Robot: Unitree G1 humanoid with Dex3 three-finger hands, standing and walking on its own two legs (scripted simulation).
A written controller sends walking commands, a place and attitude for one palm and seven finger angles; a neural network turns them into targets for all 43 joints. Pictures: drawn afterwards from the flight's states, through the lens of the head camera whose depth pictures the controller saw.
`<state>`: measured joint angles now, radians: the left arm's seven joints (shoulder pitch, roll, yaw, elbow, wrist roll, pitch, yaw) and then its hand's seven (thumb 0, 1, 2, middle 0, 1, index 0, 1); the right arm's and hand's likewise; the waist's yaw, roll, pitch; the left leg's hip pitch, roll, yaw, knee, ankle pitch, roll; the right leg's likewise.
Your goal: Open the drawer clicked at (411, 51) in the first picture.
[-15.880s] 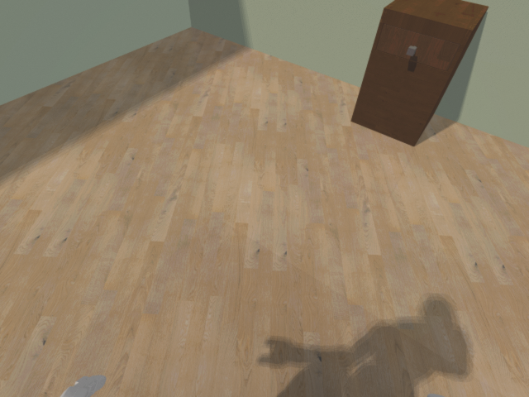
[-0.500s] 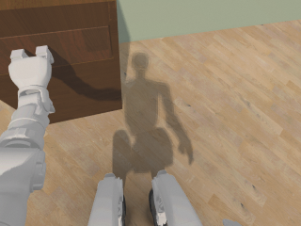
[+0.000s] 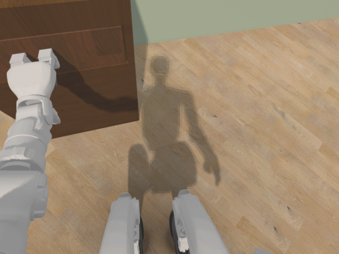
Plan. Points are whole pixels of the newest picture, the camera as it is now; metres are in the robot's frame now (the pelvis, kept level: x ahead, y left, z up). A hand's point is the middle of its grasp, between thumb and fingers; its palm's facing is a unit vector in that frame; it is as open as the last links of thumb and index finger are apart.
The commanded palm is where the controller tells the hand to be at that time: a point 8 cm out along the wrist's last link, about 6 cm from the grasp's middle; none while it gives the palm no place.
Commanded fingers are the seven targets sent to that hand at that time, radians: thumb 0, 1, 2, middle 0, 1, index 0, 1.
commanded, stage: close the thumb around the handle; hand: left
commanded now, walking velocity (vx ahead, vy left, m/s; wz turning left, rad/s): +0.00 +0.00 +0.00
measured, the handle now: (45, 71) +0.54 +0.28 -0.04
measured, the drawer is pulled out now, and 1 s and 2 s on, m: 0.00 0.02 0.09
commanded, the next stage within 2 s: pull the drawer open in 0.58 s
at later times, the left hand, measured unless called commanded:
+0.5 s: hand (45, 91) +0.50 +0.28 -0.06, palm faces -0.04 -0.04 -1.00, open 7.0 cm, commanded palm +0.49 +0.25 +0.00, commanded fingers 0.00 0.90 0.90 -0.40 -1.35 -0.40 -1.35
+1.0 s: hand (46, 96) +0.48 +0.27 -0.06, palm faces -0.05 -0.07 -1.00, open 7.0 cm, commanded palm +0.46 +0.25 +0.00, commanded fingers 0.00 0.90 0.90 -0.40 -1.35 -0.40 -1.35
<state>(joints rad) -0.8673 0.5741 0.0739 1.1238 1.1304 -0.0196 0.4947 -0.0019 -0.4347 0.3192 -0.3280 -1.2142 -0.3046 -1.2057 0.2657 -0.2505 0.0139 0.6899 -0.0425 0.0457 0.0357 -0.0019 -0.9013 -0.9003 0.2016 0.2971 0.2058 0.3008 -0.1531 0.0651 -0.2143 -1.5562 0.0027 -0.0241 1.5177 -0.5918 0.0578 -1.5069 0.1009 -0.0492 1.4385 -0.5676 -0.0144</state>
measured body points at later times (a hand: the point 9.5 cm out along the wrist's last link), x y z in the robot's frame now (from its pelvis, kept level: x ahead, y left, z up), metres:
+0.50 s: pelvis +0.01 +0.00 +0.01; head +0.20 +0.03 +0.41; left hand +0.50 +0.28 +0.00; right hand +0.05 -0.27 -0.12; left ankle +0.04 +0.09 -0.56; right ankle +0.04 -0.11 -0.56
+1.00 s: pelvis +0.02 +0.00 +0.02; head +0.20 +0.03 +0.43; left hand +0.48 +0.27 +0.00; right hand +0.06 -0.26 -0.11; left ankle +0.04 +0.09 -0.56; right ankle +0.04 -0.11 -0.56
